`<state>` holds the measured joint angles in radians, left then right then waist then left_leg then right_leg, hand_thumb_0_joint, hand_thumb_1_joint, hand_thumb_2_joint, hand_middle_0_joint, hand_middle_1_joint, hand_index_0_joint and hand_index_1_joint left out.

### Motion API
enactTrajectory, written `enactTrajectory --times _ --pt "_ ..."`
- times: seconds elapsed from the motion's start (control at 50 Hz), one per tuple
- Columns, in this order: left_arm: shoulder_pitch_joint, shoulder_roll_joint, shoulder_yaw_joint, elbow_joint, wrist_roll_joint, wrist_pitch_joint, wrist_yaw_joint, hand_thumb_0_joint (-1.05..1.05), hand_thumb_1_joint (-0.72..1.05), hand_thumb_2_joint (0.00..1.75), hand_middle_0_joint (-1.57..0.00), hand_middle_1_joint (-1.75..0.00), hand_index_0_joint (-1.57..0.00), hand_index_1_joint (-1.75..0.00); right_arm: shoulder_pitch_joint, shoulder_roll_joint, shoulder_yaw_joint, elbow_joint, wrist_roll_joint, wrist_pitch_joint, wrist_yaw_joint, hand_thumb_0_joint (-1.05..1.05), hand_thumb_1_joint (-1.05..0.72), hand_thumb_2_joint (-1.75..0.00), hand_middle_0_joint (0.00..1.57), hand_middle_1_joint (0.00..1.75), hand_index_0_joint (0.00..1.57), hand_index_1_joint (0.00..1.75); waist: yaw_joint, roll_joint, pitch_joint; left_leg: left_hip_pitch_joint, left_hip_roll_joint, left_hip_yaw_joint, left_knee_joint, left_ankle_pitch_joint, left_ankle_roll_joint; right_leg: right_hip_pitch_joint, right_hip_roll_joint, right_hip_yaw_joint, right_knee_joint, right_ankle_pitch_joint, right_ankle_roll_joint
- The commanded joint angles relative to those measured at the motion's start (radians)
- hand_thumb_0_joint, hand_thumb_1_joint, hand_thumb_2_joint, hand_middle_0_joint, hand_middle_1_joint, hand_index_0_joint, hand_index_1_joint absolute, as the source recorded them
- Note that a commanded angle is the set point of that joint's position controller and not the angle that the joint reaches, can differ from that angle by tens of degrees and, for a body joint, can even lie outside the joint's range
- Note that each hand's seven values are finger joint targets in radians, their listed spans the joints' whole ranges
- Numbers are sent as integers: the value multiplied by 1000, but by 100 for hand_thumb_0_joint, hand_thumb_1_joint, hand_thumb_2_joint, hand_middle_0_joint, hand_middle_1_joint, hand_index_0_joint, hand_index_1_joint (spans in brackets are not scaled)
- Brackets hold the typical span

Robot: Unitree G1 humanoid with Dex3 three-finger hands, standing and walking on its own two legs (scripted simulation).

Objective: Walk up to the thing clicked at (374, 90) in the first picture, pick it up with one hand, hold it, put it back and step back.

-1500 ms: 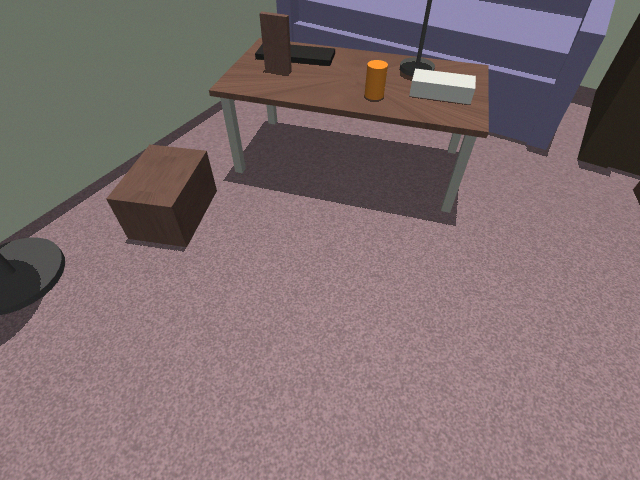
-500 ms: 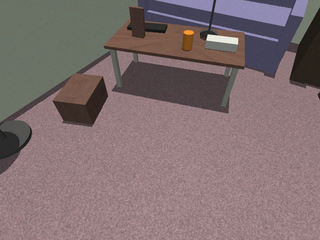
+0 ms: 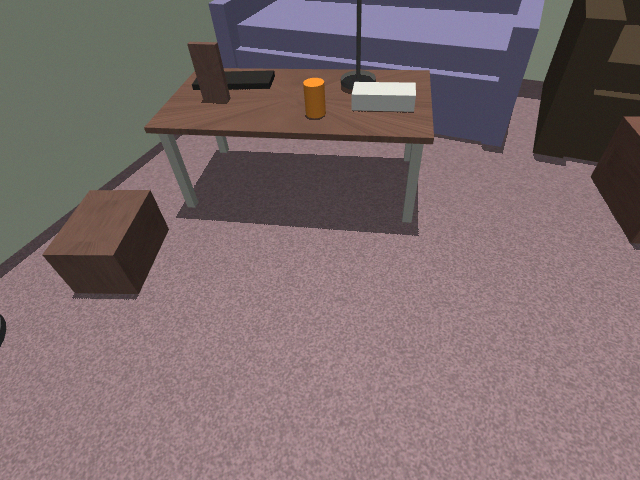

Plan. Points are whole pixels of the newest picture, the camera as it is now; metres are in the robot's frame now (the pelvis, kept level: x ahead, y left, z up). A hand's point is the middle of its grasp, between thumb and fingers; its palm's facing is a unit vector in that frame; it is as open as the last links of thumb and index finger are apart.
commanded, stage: walk up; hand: left
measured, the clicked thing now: (314, 98) +1.49 +0.06 -0.23
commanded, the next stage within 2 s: none
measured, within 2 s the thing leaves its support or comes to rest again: neither
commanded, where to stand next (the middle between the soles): +1.01 -0.09 m, yaw -6 degrees
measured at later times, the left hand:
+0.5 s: hand (168, 398) +0.29 +0.27 -0.14, palm faces -0.13 -0.93 -0.33, open 7.4 cm
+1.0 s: hand (243, 245) +0.58 +0.18 -0.09, palm faces -0.12 -0.91 -0.39, open 7.4 cm
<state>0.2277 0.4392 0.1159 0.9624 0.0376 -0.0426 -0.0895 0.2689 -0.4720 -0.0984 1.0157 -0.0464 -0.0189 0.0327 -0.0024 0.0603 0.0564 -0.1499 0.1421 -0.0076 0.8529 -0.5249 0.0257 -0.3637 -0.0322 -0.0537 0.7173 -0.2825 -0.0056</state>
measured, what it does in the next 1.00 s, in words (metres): walks ahead: left foot, then right foot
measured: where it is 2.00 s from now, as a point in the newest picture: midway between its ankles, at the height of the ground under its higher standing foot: (360, 310)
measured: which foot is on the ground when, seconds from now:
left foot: up 0.00-0.36, down 0.38-0.84, up 0.86-1.00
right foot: down 0.00-0.42, up 0.44-0.78, down 0.80-1.00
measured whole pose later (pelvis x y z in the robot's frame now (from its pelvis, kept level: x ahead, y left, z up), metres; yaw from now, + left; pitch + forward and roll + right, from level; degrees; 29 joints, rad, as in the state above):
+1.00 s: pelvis +0.46 -0.07 +0.02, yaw -8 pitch -3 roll +2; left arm 0.26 0.37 0.04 0.85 -0.01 -0.08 -0.06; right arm 0.30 -0.43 -0.04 0.87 0.00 -0.04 0.04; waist 0.01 0.05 0.09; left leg -0.41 0.06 -0.01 1.12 -0.35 0.03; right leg -0.26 -0.02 -0.04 0.55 -0.23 -0.04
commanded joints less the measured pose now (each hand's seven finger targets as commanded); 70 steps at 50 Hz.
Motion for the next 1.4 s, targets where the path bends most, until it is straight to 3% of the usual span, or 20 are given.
enactTrajectory --times 0.0,0.1,0.3,0.36,0.4,0.42,0.52,0.7,0.78,0.8,0.82,0.84,0.92,1.0,1.1,1.18,1.26,1.3,1.32,1.38 --pt "37 348 65 -95 -28 -21 30 0 90 90 -20 -30 -20 -30 -133 -213 -36 -154 21 -49 7 0 -90 -90 20 30 20 30 63 -199 92 -502 -25 -48 342 66 1 160 -342 749 -626 -623 -245" --pt "5 249 29 -108 -34 -46 40 0 90 90 -20 -30 -20 -30 7 -163 -34 -117 27 -38 32 0 -90 -90 20 30 20 30 3 -188 60 -350 -3 -18 159 256 -2 74 -189 371 -554 -323 -181" --pt "98 245 21 -141 -30 -56 42 0 90 90 -20 -30 -20 -30 -176 -113 -33 -230 14 -73 39 0 -90 -90 20 30 20 30 70 -116 21 -286 -49 59 -276 344 -20 242 -173 225 -397 150 -185" --pt "92 202 -2 -172 -28 -52 48 0 90 90 -20 -30 -20 -30 104 -175 -65 -159 9 -89 18 0 -90 -90 20 30 20 30 -78 43 -139 182 -97 59 -388 329 41 89 -71 110 36 372 -114" --pt "169 121 -21 -173 -53 -48 63 0 90 90 -20 -30 -20 -30 235 -293 -103 -168 0 -99 2 0 -90 -90 20 30 20 30 -110 247 -212 467 289 -628 -578 74 187 -344 161 84 435 -230 -41" --pt "157 211 -10 -153 -39 -40 78 0 90 90 -20 -30 -20 -30 169 -292 -106 -181 27 -94 6 0 -90 -90 20 30 20 30 -82 164 -193 418 340 -670 -566 68 265 -358 64 178 515 -251 -60" --pt "120 164 -16 -133 -57 -38 46 0 90 90 -20 -30 -20 -30 52 -170 -40 -227 49 -101 -6 0 -90 -90 20 30 20 30 -8 65 -12 32 128 -91 -555 606 154 -177 -9 164 398 -38 -22" --pt "-43 132 -9 -180 -29 -33 4 0 90 90 -20 -30 -20 -30 45 -207 -43 -260 40 -92 0 0 -90 -90 20 30 20 30 -26 85 -13 -12 102 39 -505 538 155 2 -27 -4 -103 193 -23" --pt "153 210 34 -114 -27 -49 25 0 90 90 -20 -30 -20 -30 63 -138 -16 -274 42 -79 -5 0 -90 -90 20 30 20 30 97 -146 -147 -167 23 98 -78 526 88 416 8 14 -171 124 -65" --pt "248 283 61 -107 -22 -54 39 0 90 90 -20 -30 -20 -30 137 -81 6 -274 43 -76 -3 0 -90 -90 20 30 20 30 129 -336 -215 -284 -67 122 177 320 56 530 -128 241 -262 -108 -93" --pt "225 342 62 -139 -29 -60 46 0 90 90 -20 -30 -20 -30 170 -82 12 -277 48 -67 -2 0 -90 -90 20 30 20 30 98 -378 -189 -454 -154 74 332 3 19 542 -374 687 -434 -208 -194" --pt "169 348 59 -147 -43 -55 46 0 90 90 -20 -30 -20 -30 123 -190 -16 -257 42 -58 -12 0 -90 -90 20 30 20 30 101 -295 -148 -493 -112 16 409 -10 13 487 -407 781 -460 -226 -277" --pt "56 239 22 -164 -52 -61 61 0 90 90 -20 -30 -20 -30 114 -139 -7 -205 58 -48 -2 0 -90 -90 20 30 20 30 16 -199 5 -392 -40 -53 301 182 19 200 -230 338 -435 130 -178" --pt "51 218 12 -181 -43 -75 60 0 90 90 -20 -30 -20 -30 115 -126 -19 -198 39 -34 19 0 -90 -90 20 30 20 30 -1 -184 7 -352 -43 -18 169 294 -20 125 -185 200 -471 112 -202" --pt "99 239 22 -189 -28 -78 58 0 90 90 -20 -30 -20 -30 -33 -114 -21 -241 21 -39 38 0 -90 -90 20 30 20 30 46 -184 39 -390 -13 -3 -86 322 -42 148 -212 192 -502 -64 -216" --pt "120 237 17 -187 -33 -73 59 0 90 90 -20 -30 -20 -30 -88 -103 -20 -251 21 -61 42 0 -90 -90 20 30 20 30 57 -164 5 -287 -41 33 -235 363 -15 196 -224 155 -395 169 -199" --pt "111 214 1 -197 -30 -62 64 0 90 90 -20 -30 -20 -30 111 -151 -43 -185 19 -77 29 0 -90 -90 20 30 20 30 -54 -20 -109 78 -119 74 -361 349 45 120 -143 68 -56 345 -129" --pt "208 82 -39 -207 -47 -54 62 0 90 90 -20 -30 -20 -30 215 -283 -78 -199 5 -89 6 0 -90 -90 20 30 20 30 -73 291 -194 380 244 -547 -515 133 173 -287 74 20 392 -226 -34" --pt "180 204 -11 -174 -40 -40 82 0 90 90 -20 -30 -20 -30 195 -287 -81 -206 40 -85 6 0 -90 -90 20 30 20 30 -79 159 -164 332 301 -639 -552 112 249 -316 25 88 473 -268 -53" --pt "132 200 -17 -149 -45 -43 75 0 90 90 -20 -30 -20 -30 102 -194 -41 -233 50 -81 -7 0 -90 -90 20 30 20 30 -35 27 -33 116 184 -302 -543 511 182 -233 -20 182 454 -118 -46"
